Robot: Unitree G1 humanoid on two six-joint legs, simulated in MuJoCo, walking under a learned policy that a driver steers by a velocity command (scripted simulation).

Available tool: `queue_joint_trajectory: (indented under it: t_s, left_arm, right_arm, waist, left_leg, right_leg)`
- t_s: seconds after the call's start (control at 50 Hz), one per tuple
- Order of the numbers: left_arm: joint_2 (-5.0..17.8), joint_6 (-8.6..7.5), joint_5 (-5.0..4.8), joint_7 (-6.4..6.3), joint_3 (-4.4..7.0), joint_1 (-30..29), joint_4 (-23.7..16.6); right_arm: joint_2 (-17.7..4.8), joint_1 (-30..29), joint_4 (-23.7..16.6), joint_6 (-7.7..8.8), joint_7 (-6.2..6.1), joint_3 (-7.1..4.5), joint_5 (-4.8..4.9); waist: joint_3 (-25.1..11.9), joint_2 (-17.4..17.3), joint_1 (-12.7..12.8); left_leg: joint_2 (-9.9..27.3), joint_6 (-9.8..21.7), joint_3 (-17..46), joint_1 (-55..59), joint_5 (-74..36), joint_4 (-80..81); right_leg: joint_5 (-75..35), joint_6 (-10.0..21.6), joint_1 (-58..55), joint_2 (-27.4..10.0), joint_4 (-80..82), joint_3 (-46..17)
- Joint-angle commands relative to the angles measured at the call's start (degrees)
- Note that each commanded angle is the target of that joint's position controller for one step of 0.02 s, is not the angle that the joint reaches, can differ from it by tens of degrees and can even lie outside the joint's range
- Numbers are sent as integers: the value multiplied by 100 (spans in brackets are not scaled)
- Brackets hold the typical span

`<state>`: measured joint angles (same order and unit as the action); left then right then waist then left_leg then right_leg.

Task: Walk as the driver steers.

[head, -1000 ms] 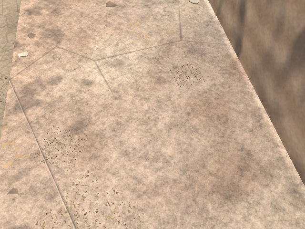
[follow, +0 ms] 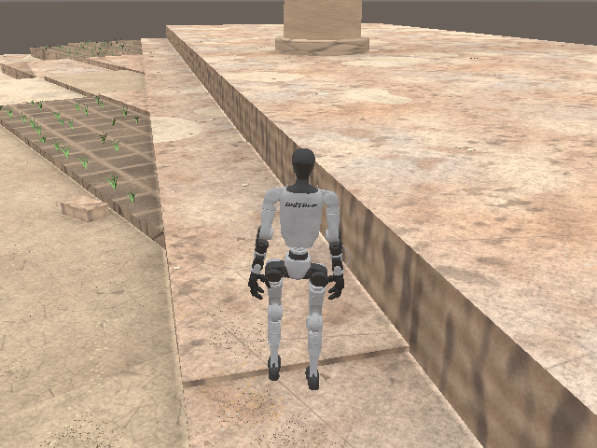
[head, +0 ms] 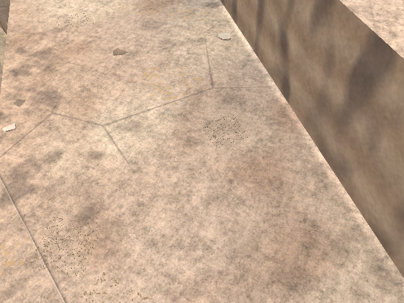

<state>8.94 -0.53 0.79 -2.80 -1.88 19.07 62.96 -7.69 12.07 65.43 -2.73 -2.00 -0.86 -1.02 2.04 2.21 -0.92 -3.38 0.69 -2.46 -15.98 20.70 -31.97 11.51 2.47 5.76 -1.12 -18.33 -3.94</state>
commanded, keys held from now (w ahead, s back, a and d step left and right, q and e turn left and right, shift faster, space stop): no key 1.00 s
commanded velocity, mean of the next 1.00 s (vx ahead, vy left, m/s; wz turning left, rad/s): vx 0.00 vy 0.00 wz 0.00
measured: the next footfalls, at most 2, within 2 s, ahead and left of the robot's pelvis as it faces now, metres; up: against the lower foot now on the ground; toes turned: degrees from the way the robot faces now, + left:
right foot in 1.92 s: +0.40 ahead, -0.01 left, +0.04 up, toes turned -3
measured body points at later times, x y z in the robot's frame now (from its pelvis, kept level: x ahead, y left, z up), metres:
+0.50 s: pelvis +0.01 +0.00 +0.00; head +0.02 -0.02 +0.45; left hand -0.05 +0.21 -0.15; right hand +0.01 -0.21 -0.18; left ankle +0.02 +0.14 -0.72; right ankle -0.02 -0.08 -0.76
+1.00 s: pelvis +0.01 +0.00 +0.00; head +0.03 -0.01 +0.45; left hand -0.05 +0.21 -0.16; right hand +0.01 -0.20 -0.18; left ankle +0.02 +0.14 -0.72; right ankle -0.02 -0.08 -0.76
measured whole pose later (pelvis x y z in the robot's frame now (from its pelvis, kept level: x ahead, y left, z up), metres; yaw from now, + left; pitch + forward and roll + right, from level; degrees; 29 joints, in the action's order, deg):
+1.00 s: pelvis +0.01 +0.00 +0.00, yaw +0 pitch +0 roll +4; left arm 6.1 -0.7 1.1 -3.0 -2.2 22.7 65.6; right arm -6.3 13.2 67.6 -1.9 -2.7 0.3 -0.5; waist 1.6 2.4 -0.4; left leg -2.6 0.2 -2.9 -17.2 21.3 -35.6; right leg 13.4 2.3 5.6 -0.9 -19.6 -3.6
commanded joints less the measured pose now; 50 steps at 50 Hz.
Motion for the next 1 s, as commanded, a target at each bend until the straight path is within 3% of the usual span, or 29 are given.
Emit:
queue_joint_trajectory:
  t_s: [0.02, 0.34, 1.0]
  left_arm:
    - [482, -24, 3, -20, 62, 487, 10]
    - [301, -26, 19, -35, 32, 786, 208]
    - [142, -19, 37, -27, 26, 1038, 303]
  right_arm:
    - [-327, 193, -17, 34, -16, -30, 6]
    - [-221, 256, 183, 49, -51, 38, 38]
    - [-134, 427, 168, 99, -79, 85, 51]
  waist:
    - [140, 194, -1]
    - [180, 183, 21]
    - [230, 164, 31]
  left_leg:
    - [430, 96, 464, 200, -1170, 264]
    - [430, 68, 421, 59, -1070, 120]
    - [484, 131, 405, 34, -1114, -16]
  right_leg:
    - [183, -66, 482, -596, 558, -606]
    - [-240, -107, 433, -612, 486, -603]
    - [-526, -85, 433, -592, 321, -482]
